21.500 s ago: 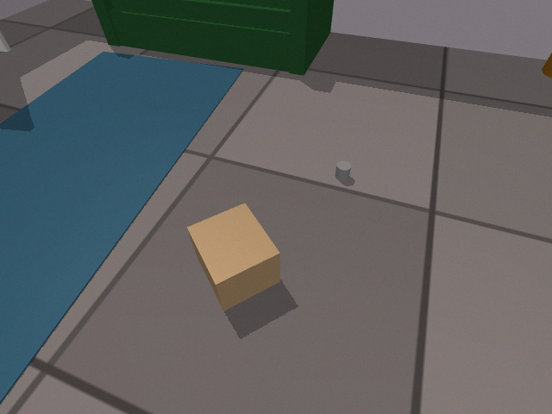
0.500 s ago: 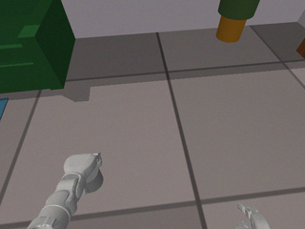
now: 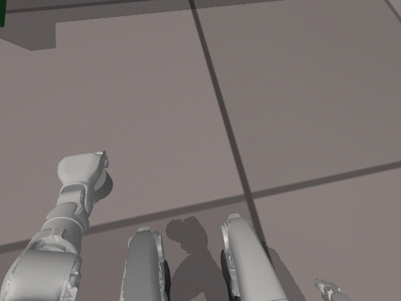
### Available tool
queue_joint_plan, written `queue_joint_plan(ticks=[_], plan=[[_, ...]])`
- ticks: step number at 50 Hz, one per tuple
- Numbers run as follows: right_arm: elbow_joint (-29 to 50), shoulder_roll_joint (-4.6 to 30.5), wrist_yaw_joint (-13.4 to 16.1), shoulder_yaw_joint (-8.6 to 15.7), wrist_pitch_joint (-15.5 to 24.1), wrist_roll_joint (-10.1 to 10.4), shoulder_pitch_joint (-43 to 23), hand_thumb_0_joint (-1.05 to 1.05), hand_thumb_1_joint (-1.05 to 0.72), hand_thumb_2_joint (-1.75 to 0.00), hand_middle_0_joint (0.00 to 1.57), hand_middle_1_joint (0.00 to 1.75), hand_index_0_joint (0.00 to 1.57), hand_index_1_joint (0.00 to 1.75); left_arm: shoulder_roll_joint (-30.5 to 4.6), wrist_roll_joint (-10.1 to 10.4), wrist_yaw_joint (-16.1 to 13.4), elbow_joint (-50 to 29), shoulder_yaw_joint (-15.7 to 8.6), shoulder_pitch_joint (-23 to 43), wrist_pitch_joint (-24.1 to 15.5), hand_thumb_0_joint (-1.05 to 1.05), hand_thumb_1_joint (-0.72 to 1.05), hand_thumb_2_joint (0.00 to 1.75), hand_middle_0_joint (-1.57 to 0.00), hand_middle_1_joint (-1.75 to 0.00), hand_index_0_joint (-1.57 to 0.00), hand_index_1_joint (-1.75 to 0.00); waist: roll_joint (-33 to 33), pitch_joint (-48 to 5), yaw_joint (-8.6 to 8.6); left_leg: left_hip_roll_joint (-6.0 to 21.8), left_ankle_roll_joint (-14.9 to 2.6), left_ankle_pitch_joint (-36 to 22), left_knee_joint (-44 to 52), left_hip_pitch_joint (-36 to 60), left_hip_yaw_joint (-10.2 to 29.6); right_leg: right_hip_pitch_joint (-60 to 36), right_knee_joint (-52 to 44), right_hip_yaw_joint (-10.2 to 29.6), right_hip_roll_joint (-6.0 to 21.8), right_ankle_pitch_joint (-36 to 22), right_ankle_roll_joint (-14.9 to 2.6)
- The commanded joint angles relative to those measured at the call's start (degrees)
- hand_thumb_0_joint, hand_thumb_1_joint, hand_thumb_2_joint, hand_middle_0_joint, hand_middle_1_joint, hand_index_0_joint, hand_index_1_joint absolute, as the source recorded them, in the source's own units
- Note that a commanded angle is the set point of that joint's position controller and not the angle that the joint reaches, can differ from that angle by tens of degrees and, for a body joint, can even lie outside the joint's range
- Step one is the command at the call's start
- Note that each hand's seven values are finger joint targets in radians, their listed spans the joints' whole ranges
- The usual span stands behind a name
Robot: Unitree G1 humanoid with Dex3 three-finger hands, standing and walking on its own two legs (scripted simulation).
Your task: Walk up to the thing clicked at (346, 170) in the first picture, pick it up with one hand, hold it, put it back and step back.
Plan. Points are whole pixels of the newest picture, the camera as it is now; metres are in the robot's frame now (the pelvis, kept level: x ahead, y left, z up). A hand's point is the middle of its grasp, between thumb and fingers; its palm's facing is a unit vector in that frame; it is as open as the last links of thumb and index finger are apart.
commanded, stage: crouch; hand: left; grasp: from above
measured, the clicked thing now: (93, 181) +0.41 +0.23 -0.17
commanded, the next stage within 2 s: lower in 1.06 s
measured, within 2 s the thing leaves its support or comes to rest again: neither
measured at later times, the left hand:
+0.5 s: hand (107, 191) +0.41 +0.23 -0.30, palm faces -0.44 -0.01 -0.90, open 10.0 cm
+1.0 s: hand (113, 195) +0.41 +0.23 -0.37, palm faces -0.45 -0.02 -0.89, open 10.0 cm
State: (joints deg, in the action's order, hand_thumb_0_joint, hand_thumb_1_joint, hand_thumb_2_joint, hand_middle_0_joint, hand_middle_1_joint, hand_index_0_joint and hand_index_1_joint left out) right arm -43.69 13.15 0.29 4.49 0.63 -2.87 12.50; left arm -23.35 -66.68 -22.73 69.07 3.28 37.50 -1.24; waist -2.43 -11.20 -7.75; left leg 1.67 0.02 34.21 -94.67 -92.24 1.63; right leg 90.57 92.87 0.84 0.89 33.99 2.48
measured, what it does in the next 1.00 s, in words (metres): lowers itself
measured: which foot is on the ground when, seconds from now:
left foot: down 0.00-1.00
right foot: down 0.00-1.00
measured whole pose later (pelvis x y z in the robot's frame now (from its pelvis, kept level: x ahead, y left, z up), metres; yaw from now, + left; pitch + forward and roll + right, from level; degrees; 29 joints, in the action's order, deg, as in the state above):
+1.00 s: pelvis -0.02 -0.01 -0.19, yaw -3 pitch +35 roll -5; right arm -45.0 14.4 -7.3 1.2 5.0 -7.7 8.6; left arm -33.1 -71.6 -27.1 80.7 -4.4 48.4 -8.4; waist -0.2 -6.0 -11.8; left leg 0.8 1.6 38.6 -130.6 -127.2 6.4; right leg 124.4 127.6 -1.1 -0.5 38.4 2.4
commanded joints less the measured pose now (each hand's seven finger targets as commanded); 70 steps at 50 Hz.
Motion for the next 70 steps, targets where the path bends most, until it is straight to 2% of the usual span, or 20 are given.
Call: queue_joint_plan(ticks=[1,7,9,11,16,19,20,25,28,30,33,37,47,51,56,64,67,68,69,70], plan=[[4.26,12.32,0.65,3.31,2.54,-0.90,5.36,0.00,-0.90,-0.90,0.20,0.30,0.20,0.30,-13.87,0.42,-1.50,-8.41,-3.08,20.06,-1.58,0.00,0.52,0.91,-0.88,-0.88,-0.90,-0.85,-4.23,-31.97,-0.83,-1.67,-0.57,-2.57,8.08,17.78,1.15,-6.91,-6.67,-4.29,-1.17,-4.17,-4.45],[3.05,12.32,-0.50,2.31,3.95,-1.62,6.06,0.00,-0.90,-0.90,0.20,0.30,0.20,0.30,-16.59,-0.83,-3.07,-10.31,-4.47,24.07,-4.71,0.00,0.55,0.96,-0.91,-0.88,-0.93,-0.86,-6.41,-35.59,-1.78,-2.06,-0.68,-0.48,2.01,14.32,1.47,-0.21,-1.33,-4.91,-0.87,-2.33,-4.39],[2.64,12.34,-1.08,1.96,4.35,-1.96,6.74,0.00,-0.90,-0.90,0.20,0.30,0.20,0.30,-15.88,-1.30,-3.91,-9.87,-4.26,25.46,-5.22,0.00,0.55,0.95,-0.91,-0.88,-0.93,-0.86,-8.22,-37.41,-2.57,-1.90,-0.38,-3.04,0.35,15.40,1.72,1.33,0.81,-5.25,-0.70,-4.65,-4.49],[2.10,12.61,-1.56,1.84,4.52,-2.28,6.89,0.00,-0.90,-0.90,0.20,0.30,0.20,0.30,-17.48,-2.32,-5.11,-6.97,-5.58,22.59,-5.02,0.00,0.53,0.94,-0.91,-0.85,-0.92,-0.83,-8.03,-38.14,-1.64,-2.09,-0.51,-6.18,-2.58,13.97,0.73,1.68,2.31,-5.09,-0.75,-7.38,-4.36],[1.40,12.57,-2.87,1.49,4.83,-3.31,7.11,0.00,-0.91,-0.90,0.20,0.30,0.20,0.30,-18.31,-3.94,-6.72,-4.35,-6.68,24.62,-4.63,0.00,0.56,0.97,-0.94,-0.84,-0.95,-0.83,-11.25,-37.89,-1.96,-1.93,-0.18,-10.00,-6.84,12.24,0.61,5.76,7.36,-5.48,-0.68,-10.07,-4.54],[1.48,12.38,-3.59,1.42,4.81,-3.73,6.81,0.00,-0.91,-0.90,0.20,0.30,0.20,0.30,-16.93,-3.58,-6.93,-2.58,-6.33,25.06,-4.35,0.00,0.55,0.96,-0.94,-0.82,-0.95,-0.82,-10.71,-36.61,-2.75,-1.96,-0.60,-10.00,-9.18,9.23,-0.25,5.92,8.25,-5.62,-1.10,-10.91,-4.37],[1.59,12.26,-3.78,1.39,4.66,-3.71,6.29,0.00,-0.91,-0.90,0.20,0.30,0.20,0.30,-16.76,-3.48,-6.77,-1.89,-6.17,23.59,-4.13,0.00,0.55,0.95,-0.93,-0.83,-0.94,-0.82,-9.80,-36.16,-2.14,-1.99,-0.88,-9.95,-10.13,7.71,-0.68,5.37,8.43,-5.55,-1.40,-11.34,-4.25],[1.71,12.45,-4.74,1.67,4.55,-3.99,6.08,0.00,-0.91,-0.90,0.20,0.30,0.20,0.30,-18.01,-2.38,-5.26,-1.36,-6.85,23.58,-4.27,0.00,0.56,0.97,-0.93,-0.86,-0.94,-0.85,-9.34,-37.18,-2.26,-1.82,-1.24,-10.67,-13.79,4.39,-0.93,4.84,11.42,-5.67,-1.71,-12.67,-3.87],[1.27,12.72,-5.21,1.85,4.35,-4.05,6.59,0.00,-0.91,-0.90,0.20,0.30,0.20,0.30,-20.92,-2.67,-4.93,-3.55,-8.00,26.28,-5.24,0.00,0.56,0.95,-0.92,-0.87,-0.94,-0.85,-8.83,-36.12,-2.50,-1.74,-1.38,-8.25,-15.07,1.87,-0.86,6.08,12.66,-6.02,-1.99,-10.65,-3.95],[1.50,13.13,-5.50,1.70,4.56,-4.05,6.42,0.00,-0.91,-0.90,0.20,0.30,0.20,0.30,-19.24,-2.66,-4.80,-0.66,-7.63,24.30,-5.49,0.00,0.56,0.95,-0.92,-0.86,-0.94,-0.85,-8.93,-33.93,-2.88,-1.71,-1.01,-6.76,-15.04,1.63,-0.14,9.50,14.02,-6.66,-1.80,-8.54,-4.21],[1.05,13.77,-5.72,1.87,4.30,-4.05,6.28,0.00,-0.90,-0.90,0.20,0.30,0.20,0.30,-21.80,-3.73,-5.07,-2.30,-8.33,27.38,-6.62,0.00,0.51,0.91,-0.89,-0.84,-0.91,-0.82,-10.85,-35.33,-2.50,-1.65,-0.87,-5.98,-16.22,1.36,-0.10,11.23,15.79,-6.99,-2.25,-7.66,-4.58],[0.75,14.15,-6.14,1.47,4.65,-4.51,6.46,0.00,-0.91,-0.90,0.20,0.30,0.20,0.30,-21.84,-4.36,-5.83,-0.17,-8.48,27.77,-7.20,0.00,0.53,0.89,-0.89,-0.85,-0.91,-0.83,-10.81,-33.78,-3.42,-1.76,-0.93,-4.83,-17.98,-0.47,-0.17,13.76,17.46,-7.15,-2.07,-6.87,-4.51],[0.13,14.31,-6.56,0.63,5.19,-4.88,6.33,0.00,-0.91,-0.90,0.20,0.30,0.20,0.30,-24.05,-3.92,-6.98,2.11,-9.03,30.14,-7.23,0.00,0.47,0.86,-0.86,-0.80,-0.88,-0.79,-11.01,-34.94,-3.72,-1.95,-1.26,-2.74,-21.57,-4.31,-0.87,15.01,20.19,-7.24,-2.33,-5.21,-4.52],[-0.36,14.99,-6.70,0.39,5.32,-5.08,6.40,0.00,-0.91,-0.90,0.20,0.30,0.20,0.30,-24.96,-4.21,-7.18,4.43,-9.54,31.12,-7.25,0.00,0.46,0.86,-0.86,-0.79,-0.87,-0.78,-10.71,-32.18,-4.10,-1.89,-1.36,-0.76,-22.41,-6.81,-0.61,17.76,21.27,-7.69,-2.35,-3.42,-4.62],[-0.70,14.99,-6.91,-0.33,5.40,-5.22,6.74,0.00,-0.91,-0.90,0.20,0.30,0.20,0.30,-25.30,-4.08,-7.02,6.91,-9.60,29.81,-7.47,0.00,0.44,0.85,-0.86,-0.77,-0.86,-0.76,-8.80,-31.76,-3.78,-2.07,-1.72,-2.06,-24.47,-9.45,-1.23,16.18,21.96,-7.51,-2.52,-4.91,-4.25],[-1.31,15.15,-7.58,-1.12,5.60,-5.81,6.67,0.00,-0.91,-0.90,0.20,0.30,0.20,0.30,-24.00,-4.32,-6.49,10.35,-8.08,30.93,-8.90,0.00,0.46,0.86,-0.88,-0.78,-0.88,-0.77,-7.53,-29.44,-5.38,-2.11,-1.95,-2.31,-27.75,-13.46,-1.12,17.07,24.00,-7.91,-2.93,-5.46,-3.95],[-1.83,15.83,-7.94,-1.38,5.89,-6.29,7.27,0.00,-0.91,-0.90,0.20,0.30,0.20,0.30,-26.11,-4.75,-7.11,9.61,-9.35,32.33,-10.08,0.00,0.48,0.86,-0.89,-0.79,-0.90,-0.78,-8.47,-30.02,-5.68,-2.06,-1.77,-3.47,-29.01,-12.77,-0.89,17.01,25.28,-8.36,-3.00,-6.56,-3.83],[-1.71,15.76,-7.99,-1.55,5.82,-6.23,6.90,0.00,-0.91,-0.90,0.20,0.30,0.20,0.30,-25.51,-4.72,-7.57,10.99,-9.52,30.47,-10.11,0.00,0.49,0.86,-0.90,-0.78,-0.90,-0.77,-9.11,-30.08,-4.82,-2.13,-1.54,-4.16,-28.73,-12.00,-0.77,17.33,25.92,-8.54,-3.04,-7.03,-4.02],[-1.68,15.85,-8.13,-1.30,5.93,-6.32,6.35,0.00,-0.91,-0.90,0.20,0.30,0.20,0.30,-25.62,-4.73,-7.98,9.65,-9.11,32.49,-10.53,0.00,0.50,0.87,-0.90,-0.79,-0.91,-0.78,-9.82,-30.96,-5.69,-1.94,-1.48,-3.76,-29.30,-11.58,-0.49,18.19,26.64,-8.87,-3.29,-6.85,-4.08],[-1.57,16.37,-8.22,-1.35,5.98,-6.64,6.99,0.00,-0.91,-0.90,0.20,0.30,0.20,0.30,-26.40,-5.33,-8.71,9.23,-10.62,31.25,-10.73,0.00,0.51,0.87,-0.90,-0.80,-0.91,-0.79,-11.31,-31.00,-5.69,-2.08,-1.20,-4.71,-28.94,-9.67,-0.28,18.63,27.07,-9.27,-2.99,-7.41,-4.01]])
